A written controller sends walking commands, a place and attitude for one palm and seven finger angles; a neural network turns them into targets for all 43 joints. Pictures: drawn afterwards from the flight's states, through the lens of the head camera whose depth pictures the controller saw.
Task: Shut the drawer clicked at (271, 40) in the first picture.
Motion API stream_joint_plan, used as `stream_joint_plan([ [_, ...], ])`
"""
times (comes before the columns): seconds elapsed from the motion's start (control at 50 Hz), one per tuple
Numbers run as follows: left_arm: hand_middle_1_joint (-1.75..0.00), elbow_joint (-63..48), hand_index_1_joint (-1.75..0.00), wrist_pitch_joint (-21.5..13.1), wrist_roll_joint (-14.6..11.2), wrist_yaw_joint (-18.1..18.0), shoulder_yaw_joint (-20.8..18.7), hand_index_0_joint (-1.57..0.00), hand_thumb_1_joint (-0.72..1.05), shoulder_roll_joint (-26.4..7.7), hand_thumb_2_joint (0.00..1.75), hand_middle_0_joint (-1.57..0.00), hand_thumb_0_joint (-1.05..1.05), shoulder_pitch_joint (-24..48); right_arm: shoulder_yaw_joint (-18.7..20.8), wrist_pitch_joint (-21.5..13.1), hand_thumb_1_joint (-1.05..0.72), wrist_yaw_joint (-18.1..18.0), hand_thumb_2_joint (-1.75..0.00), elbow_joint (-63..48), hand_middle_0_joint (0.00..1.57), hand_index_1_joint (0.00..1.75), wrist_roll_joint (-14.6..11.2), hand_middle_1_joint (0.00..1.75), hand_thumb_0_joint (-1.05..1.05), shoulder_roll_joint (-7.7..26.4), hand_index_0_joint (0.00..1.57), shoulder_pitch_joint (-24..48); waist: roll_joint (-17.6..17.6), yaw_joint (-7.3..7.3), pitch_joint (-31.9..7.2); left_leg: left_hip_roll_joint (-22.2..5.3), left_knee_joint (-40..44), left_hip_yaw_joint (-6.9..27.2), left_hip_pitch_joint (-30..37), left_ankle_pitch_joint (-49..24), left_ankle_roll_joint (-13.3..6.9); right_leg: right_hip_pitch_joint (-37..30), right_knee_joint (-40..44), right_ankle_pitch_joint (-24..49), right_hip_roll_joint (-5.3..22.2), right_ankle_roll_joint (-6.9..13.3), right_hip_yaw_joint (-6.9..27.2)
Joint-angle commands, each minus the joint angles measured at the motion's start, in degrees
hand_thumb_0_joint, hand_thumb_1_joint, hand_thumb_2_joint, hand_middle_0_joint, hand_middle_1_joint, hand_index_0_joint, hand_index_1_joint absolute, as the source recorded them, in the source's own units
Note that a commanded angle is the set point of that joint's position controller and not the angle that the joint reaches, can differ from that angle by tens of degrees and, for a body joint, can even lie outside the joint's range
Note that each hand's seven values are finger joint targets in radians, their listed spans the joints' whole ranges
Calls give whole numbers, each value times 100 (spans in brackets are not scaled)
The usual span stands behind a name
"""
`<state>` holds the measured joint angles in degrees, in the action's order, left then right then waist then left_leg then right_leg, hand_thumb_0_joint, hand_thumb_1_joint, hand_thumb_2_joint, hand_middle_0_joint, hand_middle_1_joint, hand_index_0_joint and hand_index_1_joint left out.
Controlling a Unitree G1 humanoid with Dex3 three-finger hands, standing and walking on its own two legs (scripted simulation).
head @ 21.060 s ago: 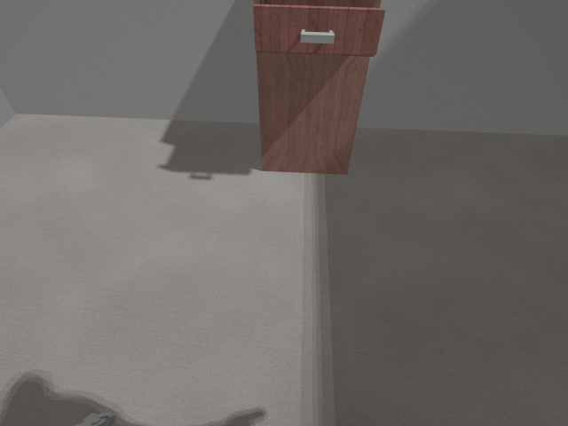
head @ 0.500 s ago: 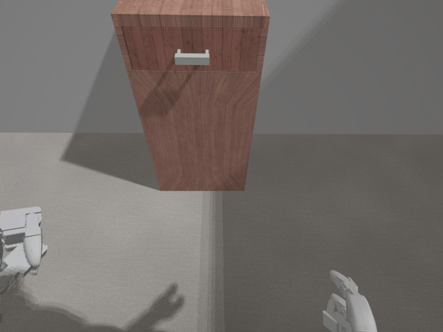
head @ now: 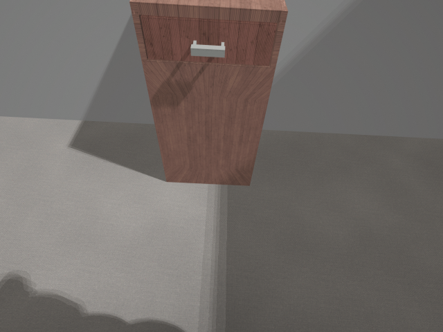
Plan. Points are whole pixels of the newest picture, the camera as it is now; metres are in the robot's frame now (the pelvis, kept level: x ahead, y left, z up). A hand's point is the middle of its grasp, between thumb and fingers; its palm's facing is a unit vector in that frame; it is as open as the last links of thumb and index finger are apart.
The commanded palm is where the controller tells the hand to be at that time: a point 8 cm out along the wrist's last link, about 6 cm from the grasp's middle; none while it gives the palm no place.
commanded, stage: let the arm hang, fingers relaxed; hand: left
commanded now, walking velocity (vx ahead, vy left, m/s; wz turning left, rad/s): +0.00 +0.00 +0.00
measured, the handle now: (208, 47) +0.91 +0.10 +0.04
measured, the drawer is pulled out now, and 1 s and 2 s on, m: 0.00 0.00 0.00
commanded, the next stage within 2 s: look to check the result in 0.70 s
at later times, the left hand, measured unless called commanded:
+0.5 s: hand out of the picture +0.00 +0.16 -0.17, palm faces -0.01 -0.98 -0.19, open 7.2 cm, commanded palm none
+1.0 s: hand out of the picture +0.03 +0.16 -0.17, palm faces -0.01 -0.97 -0.23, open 7.3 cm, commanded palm none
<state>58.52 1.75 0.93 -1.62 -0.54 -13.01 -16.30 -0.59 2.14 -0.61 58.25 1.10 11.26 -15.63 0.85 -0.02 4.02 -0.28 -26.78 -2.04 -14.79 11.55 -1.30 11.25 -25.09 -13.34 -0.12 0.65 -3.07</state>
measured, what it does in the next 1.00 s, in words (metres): stands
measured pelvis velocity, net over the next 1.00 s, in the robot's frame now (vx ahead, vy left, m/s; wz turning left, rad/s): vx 0.01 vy -0.02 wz -0.02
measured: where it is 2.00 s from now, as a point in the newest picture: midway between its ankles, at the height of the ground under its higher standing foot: outside the picture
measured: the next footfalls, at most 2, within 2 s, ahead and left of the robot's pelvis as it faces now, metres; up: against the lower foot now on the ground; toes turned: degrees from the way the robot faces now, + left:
none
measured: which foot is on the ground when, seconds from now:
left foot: down 0.00-1.00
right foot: down 0.00-1.00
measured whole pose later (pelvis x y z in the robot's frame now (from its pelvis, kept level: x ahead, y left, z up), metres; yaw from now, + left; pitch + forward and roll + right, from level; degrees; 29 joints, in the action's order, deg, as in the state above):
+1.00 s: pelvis +0.01 -0.02 +0.00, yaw -1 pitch -2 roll +0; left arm 66.5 -0.9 0.7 -1.7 -0.7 -9.2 -13.2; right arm 1.0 0.6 -1.9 65.2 0.8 10.2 -14.9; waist -1.5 0.9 3.5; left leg -1.6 -21.9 -2.7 -10.0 10.3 0.5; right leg 7.8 -22.0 -12.8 -1.5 2.3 -2.3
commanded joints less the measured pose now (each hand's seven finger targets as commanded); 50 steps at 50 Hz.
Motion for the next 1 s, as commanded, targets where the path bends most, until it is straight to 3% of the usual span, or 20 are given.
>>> stream_joint_plan([
  [0.0, -69, 69, -69, -197, -47, 29, -66, -56, 90, -533, 90, -56, 0, -78, 182, -163, -90, -74, -90, -61, 20, 30, -6, 30, 0, 577, 20, -135, -481, 43, -264, -577, 879, 690, 159, 441, -83, 17, 649, -171, 521, 219, 566],
  [0.18, -30, 624, -30, -217, -45, -43, -29, -20, 90, -269, 90, -20, 0, -331, 187, -177, -90, -127, -90, 433, 20, 30, -33, 30, 0, 320, 20, -579, -17, 67, 30, -602, 939, 593, 287, 263, -109, 222, 665, -184, 526, 196, 537],
  [0.38, -30, 686, -30, -219, -28, -86, -72, -20, 90, -30, 90, -20, 0, -379, 193, -193, -90, -143, -90, 568, 20, 30, -9, 30, 0, 64, 20, -663, -169, 66, 276, -568, 992, 534, 191, 359, -86, 375, 639, -230, 499, 183, 585],
  [0.44, -30, 653, -30, -244, -21, -89, -96, -20, 90, -23, 90, -20, 0, -333, 198, -219, -90, -145, -90, 568, 20, 30, -12, 30, 0, 29, 20, -661, -108, 61, 208, -561, 930, 495, 212, 125, -78, 287, 629, -27, 511, 178, 586],
  [0.48, -30, 674, -30, -256, -31, -90, -91, -20, 90, -4, 90, -20, 0, -338, 201, -224, -90, -154, -90, 569, 20, 30, -10, 30, 0, 13, 20, -631, -248, 63, 189, -553, 897, 463, 300, -24, -69, 292, 643, 68, 514, 191, 630],
  [0.6, -30, 629, -30, -271, -33, -76, -121, -20, 90, -82, 90, -20, 0, -226, 220, -233, -90, -160, -90, 574, 20, 30, -9, 30, 0, 98, 20, -583, -230, 78, 143, -573, 882, 446, 369, -103, -52, 252, 690, 98, 521, 202, 642],
  [0.68, -30, 610, -30, -291, -35, -73, -132, -20, 90, -147, 90, -20, 0, -167, 232, -229, -90, -158, -90, 564, 20, 30, -12, 30, 0, 176, 20, -538, -29, 87, 78, -572, 817, 404, 468, -232, -39, 207, 755, 141, 539, 215, 677],
  [0.74, -30, 594, -30, -307, -40, -71, -144, -20, 90, -217, 90, -20, 0, -111, 236, -244, -90, -161, -90, 565, 20, 30, -19, 30, 0, 238, 20, -453, -174, 82, -29, -593, 780, 406, 555, -445, -37, 113, 751, 343, 563, 227, 665],
  [0.98, -30, 594, -30, -335, -44, -43, -170, -20, 90, -463, 90, -20, 0, 170, 254, -234, -90, -160, -90, 555, 20, 30, -10, 30, 0, 519, 20, -167, -139, 97, -31, -617, 808, 401, 669, -511, 6, -1, 918, 488, 599, 254, 705],
])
